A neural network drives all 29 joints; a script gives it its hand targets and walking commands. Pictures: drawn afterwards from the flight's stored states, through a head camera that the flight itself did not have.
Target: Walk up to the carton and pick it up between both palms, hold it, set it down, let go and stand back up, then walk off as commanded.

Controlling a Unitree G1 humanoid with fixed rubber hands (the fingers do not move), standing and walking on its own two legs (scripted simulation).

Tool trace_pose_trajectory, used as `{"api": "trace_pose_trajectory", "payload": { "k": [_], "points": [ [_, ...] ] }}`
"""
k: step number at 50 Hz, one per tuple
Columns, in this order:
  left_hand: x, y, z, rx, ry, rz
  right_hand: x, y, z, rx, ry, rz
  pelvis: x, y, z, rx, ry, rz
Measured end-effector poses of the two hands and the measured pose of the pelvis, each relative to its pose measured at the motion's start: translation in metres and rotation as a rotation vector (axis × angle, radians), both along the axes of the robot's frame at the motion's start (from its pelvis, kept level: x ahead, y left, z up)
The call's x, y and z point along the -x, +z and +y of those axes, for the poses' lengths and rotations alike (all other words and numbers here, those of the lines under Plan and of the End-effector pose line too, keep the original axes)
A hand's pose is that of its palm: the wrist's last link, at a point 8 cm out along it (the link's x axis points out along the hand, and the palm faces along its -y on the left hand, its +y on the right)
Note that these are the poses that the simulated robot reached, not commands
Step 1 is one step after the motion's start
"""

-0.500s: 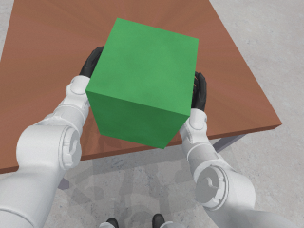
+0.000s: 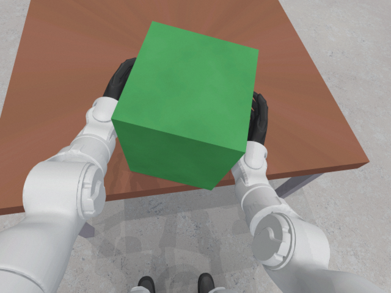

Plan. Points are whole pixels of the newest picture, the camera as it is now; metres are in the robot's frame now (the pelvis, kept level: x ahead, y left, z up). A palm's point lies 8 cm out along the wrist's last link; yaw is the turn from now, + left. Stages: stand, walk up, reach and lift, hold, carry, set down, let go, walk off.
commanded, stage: reach and lift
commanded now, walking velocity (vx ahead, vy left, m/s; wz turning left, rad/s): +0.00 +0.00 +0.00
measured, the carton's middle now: (186, 118) +0.45 +0.00 +0.04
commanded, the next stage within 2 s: none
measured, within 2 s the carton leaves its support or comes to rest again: leaves its support in 0.54 s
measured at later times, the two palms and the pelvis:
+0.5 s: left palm (112, 107) +0.46 +0.15 +0.05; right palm (253, 140) +0.39 -0.14 +0.04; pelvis +0.00 +0.00 +0.00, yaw +0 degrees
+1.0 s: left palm (99, 74) +0.43 +0.14 +0.18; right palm (286, 108) +0.38 -0.15 +0.16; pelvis -0.01 -0.01 +0.01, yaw +1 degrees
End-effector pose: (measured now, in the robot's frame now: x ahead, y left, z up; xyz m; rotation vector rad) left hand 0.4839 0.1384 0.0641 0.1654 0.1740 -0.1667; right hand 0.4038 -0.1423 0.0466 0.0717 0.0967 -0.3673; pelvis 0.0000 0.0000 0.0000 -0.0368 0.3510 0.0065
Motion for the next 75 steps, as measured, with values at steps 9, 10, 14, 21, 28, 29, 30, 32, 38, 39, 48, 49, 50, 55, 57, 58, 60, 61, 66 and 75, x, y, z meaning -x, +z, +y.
{"api": "trace_pose_trajectory", "payload": {
  "k": [9, 10, 14, 21, 28, 29, 30, 32, 38, 39, 48, 49, 50, 55, 57, 58, 60, 61, 66, 75],
  "points": [
    [0.003, -0.002, 0.003, -0.003, 0.015, 0.007, -0.001, -0.001, 0.002, -0.015, 0.009, 0.005, -0.001, 0.000, -0.002, 0.000, -0.001, 0.002],
    [0.004, -0.002, 0.003, -0.003, 0.017, 0.008, 0.000, -0.001, 0.002, -0.019, 0.010, 0.005, -0.001, 0.000, -0.002, 0.000, -0.001, 0.002],
    [0.007, -0.004, 0.005, -0.002, 0.023, 0.016, 0.002, -0.002, 0.003, -0.030, 0.014, 0.010, -0.001, 0.000, -0.002, 0.000, -0.001, 0.002],
    [0.017, -0.009, 0.006, -0.004, 0.035, 0.047, 0.009, -0.004, 0.004, -0.040, 0.023, 0.040, -0.001, 0.000, -0.002, 0.000, -0.002, -0.001],
    [0.028, -0.007, 0.007, -0.009, 0.052, 0.064, 0.015, 0.003, 0.004, -0.054, 0.037, 0.056, 0.001, 0.000, -0.003, 0.000, -0.002, -0.008],
    [0.029, -0.005, 0.007, -0.010, 0.054, 0.058, 0.015, 0.006, 0.004, -0.059, 0.038, 0.049, 0.001, 0.001, -0.003, 0.000, -0.001, -0.010],
    [0.030, -0.002, 0.007, -0.009, 0.056, 0.049, 0.015, 0.011, 0.004, -0.062, 0.040, 0.039, 0.002, 0.001, -0.003, 0.000, -0.001, -0.011],
    [0.031, 0.007, 0.007, -0.004, 0.063, 0.028, 0.014, 0.022, 0.003, -0.066, 0.046, 0.017, 0.003, 0.001, -0.003, 0.000, -0.001, -0.018],
    [0.035, 0.049, 0.003, 0.005, 0.083, -0.037, 0.014, 0.061, -0.001, -0.081, 0.060, -0.049, 0.006, 0.002, -0.003, -0.001, 0.001, -0.067],
    [0.037, 0.056, 0.003, 0.002, 0.086, -0.038, 0.014, 0.066, -0.001, -0.083, 0.064, -0.049, 0.006, 0.003, -0.003, -0.002, 0.002, -0.082],
    [0.055, 0.107, -0.001, -0.039, 0.128, -0.010, 0.021, 0.108, -0.007, -0.086, 0.108, -0.011, 0.011, 0.008, -0.011, -0.013, 0.007, -0.239],
    [0.057, 0.111, -0.001, -0.035, 0.135, -0.008, 0.021, 0.112, -0.007, -0.086, 0.113, -0.010, 0.012, 0.009, -0.012, -0.015, 0.008, -0.253],
    [0.059, 0.115, -0.001, -0.030, 0.141, -0.006, 0.022, 0.117, -0.007, -0.086, 0.119, -0.010, 0.012, 0.009, -0.013, -0.016, 0.008, -0.265],
    [0.069, 0.130, 0.000, -0.010, 0.163, -0.001, 0.025, 0.135, -0.008, -0.089, 0.141, -0.007, 0.013, 0.010, -0.017, -0.023, 0.009, -0.329],
    [0.073, 0.134, 0.000, -0.007, 0.170, 0.002, 0.028, 0.138, -0.008, -0.091, 0.147, -0.003, 0.013, 0.011, -0.019, -0.025, 0.010, -0.354],
    [0.075, 0.135, 0.000, -0.003, 0.174, 0.003, 0.029, 0.140, -0.008, -0.092, 0.150, -0.004, 0.014, 0.011, -0.019, -0.026, 0.010, -0.365],
    [0.079, 0.137, 0.001, 0.013, 0.186, 0.007, 0.030, 0.143, -0.008, -0.093, 0.158, -0.002, 0.015, 0.011, -0.020, -0.027, 0.011, -0.384],
    [0.081, 0.138, 0.002, 0.017, 0.192, 0.009, 0.031, 0.144, -0.007, -0.094, 0.162, -0.001, 0.015, 0.011, -0.021, -0.028, 0.011, -0.392],
    [0.091, 0.140, 0.006, 0.026, 0.217, 0.009, 0.033, 0.150, -0.004, -0.095, 0.188, -0.002, 0.017, 0.011, -0.022, -0.030, 0.011, -0.423],
    [0.102, 0.138, 0.012, 0.028, 0.250, 0.019, 0.033, 0.154, 0.002, -0.100, 0.221, 0.007, 0.020, 0.011, -0.023, -0.031, 0.012, -0.449]
  ]
}}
